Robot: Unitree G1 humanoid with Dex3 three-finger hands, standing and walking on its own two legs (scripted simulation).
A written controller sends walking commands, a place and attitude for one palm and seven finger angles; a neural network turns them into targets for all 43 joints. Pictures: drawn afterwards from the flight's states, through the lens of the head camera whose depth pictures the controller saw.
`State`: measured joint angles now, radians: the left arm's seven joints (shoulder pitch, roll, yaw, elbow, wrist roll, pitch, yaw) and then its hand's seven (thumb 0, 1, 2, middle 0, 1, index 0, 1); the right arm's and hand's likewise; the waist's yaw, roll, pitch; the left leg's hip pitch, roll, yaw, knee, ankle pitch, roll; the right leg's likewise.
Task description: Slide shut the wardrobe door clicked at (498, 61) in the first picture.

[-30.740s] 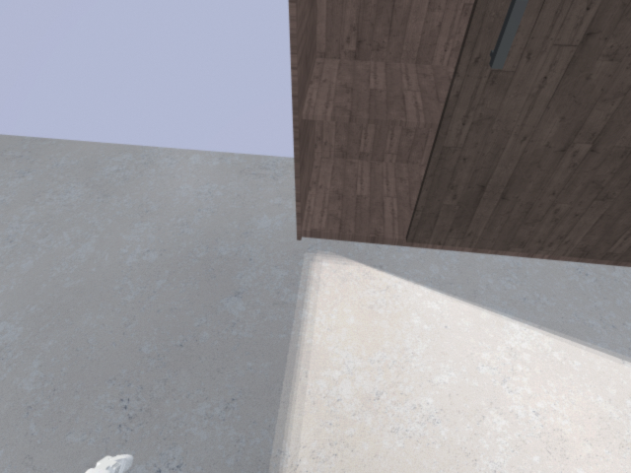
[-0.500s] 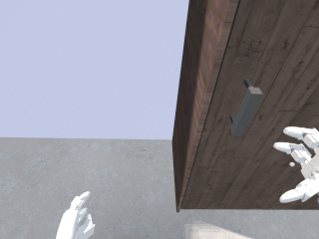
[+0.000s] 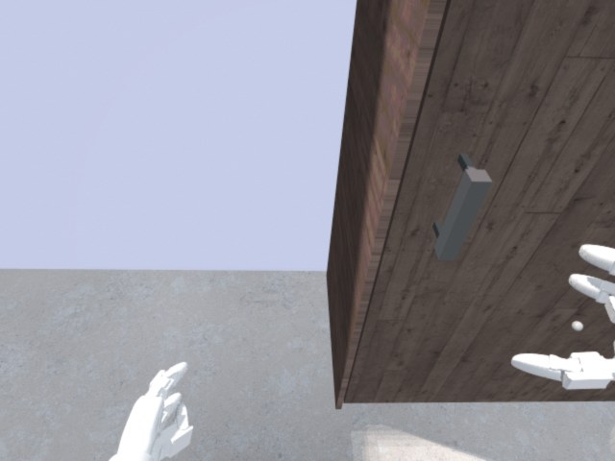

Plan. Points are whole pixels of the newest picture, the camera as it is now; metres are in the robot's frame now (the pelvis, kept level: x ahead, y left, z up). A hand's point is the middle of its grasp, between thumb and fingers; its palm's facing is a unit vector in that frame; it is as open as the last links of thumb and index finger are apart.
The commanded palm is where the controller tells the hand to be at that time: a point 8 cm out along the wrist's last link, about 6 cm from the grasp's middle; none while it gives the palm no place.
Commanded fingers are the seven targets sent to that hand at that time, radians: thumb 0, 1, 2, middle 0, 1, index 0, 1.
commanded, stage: draw the hand back to the body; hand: right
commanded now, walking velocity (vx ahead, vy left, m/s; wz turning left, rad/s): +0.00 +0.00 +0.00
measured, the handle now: (454, 207) +0.44 -0.22 +0.12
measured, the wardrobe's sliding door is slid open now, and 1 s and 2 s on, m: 0.00 0.00 0.00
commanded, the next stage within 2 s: step back with the hand held close in 0.90 s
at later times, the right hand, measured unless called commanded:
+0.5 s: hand (563, 312) +0.23 -0.26 +0.16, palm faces +0.42 +0.83 -0.38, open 9.0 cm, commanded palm +0.18 -0.30 +0.18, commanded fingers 0.00 -0.90 -0.90 0.20 0.30 0.20 0.30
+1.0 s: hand (565, 316) +0.22 -0.25 +0.17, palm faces +0.43 +0.82 -0.37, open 7.4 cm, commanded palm +0.17 -0.29 +0.18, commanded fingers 0.00 -0.90 -0.90 0.20 0.30 0.20 0.30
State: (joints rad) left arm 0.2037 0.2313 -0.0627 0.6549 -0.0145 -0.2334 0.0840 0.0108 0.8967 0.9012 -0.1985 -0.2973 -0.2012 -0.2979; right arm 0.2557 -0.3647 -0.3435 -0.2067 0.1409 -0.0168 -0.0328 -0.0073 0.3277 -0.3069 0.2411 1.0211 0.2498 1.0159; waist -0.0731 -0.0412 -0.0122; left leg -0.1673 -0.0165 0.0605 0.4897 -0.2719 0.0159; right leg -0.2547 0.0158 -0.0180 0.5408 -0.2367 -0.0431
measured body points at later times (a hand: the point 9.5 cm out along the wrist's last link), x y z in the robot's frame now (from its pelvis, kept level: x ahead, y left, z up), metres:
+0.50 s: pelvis +0.03 +0.00 +0.01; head +0.01 +0.01 +0.46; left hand +0.21 +0.23 -0.07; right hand +0.20 -0.30 +0.18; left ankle +0.00 +0.11 -0.73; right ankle +0.04 -0.09 -0.73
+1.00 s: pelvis +0.03 +0.01 +0.01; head +0.00 +0.02 +0.46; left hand +0.21 +0.23 -0.08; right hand +0.19 -0.30 +0.19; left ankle +0.00 +0.11 -0.73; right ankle +0.04 -0.09 -0.73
